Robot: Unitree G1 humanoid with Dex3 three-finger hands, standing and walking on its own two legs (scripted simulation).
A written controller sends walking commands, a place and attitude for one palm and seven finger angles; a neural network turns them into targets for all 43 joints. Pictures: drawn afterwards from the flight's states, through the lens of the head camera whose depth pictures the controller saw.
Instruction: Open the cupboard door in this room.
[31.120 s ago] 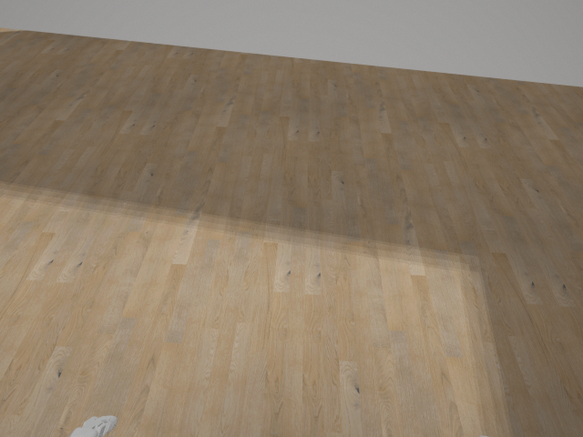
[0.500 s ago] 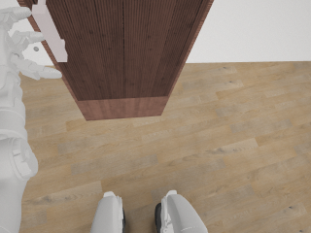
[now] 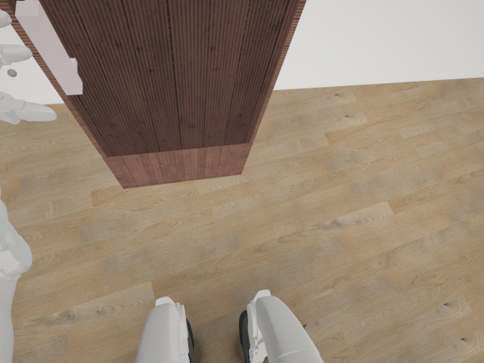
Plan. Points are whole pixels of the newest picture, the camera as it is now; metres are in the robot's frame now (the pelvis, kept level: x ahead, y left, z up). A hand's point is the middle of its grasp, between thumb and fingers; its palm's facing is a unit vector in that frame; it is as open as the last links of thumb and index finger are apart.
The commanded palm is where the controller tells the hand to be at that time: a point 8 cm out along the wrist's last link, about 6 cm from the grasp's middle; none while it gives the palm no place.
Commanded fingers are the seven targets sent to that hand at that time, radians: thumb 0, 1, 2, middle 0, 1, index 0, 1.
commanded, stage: move the hooked fingers beside the handle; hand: left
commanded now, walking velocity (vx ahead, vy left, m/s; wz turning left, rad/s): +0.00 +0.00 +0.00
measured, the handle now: (55, 43) +0.59 +0.23 +0.07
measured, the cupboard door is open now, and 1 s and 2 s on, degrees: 0 0 0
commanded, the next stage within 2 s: slide the fingers in behind the handle in 1.02 s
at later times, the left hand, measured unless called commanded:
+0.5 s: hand (16, 67) +0.54 +0.27 +0.07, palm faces +0.08 -1.00 -0.03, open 13.9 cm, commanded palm +0.53 +0.29 +0.06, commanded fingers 0.00 -0.50 0.30 -0.30 -1.20 -0.30 -1.20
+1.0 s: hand (5, 73) +0.54 +0.29 +0.06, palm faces +0.09 -1.00 -0.03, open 14.0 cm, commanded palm +0.53 +0.31 +0.06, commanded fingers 0.00 -0.50 0.30 -0.30 -1.20 -0.30 -1.20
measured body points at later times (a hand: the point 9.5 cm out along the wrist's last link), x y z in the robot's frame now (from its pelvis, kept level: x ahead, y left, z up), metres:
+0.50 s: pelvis -0.01 +0.00 +0.00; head +0.18 +0.05 +0.40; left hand +0.53 +0.32 +0.07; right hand -0.02 -0.26 -0.10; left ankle +0.03 +0.09 -0.64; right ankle +0.02 -0.13 -0.63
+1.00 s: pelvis +0.00 +0.00 -0.01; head +0.19 +0.04 +0.40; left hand +0.53 +0.34 +0.07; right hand +0.00 -0.28 -0.10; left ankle +0.03 +0.09 -0.63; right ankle +0.02 -0.13 -0.63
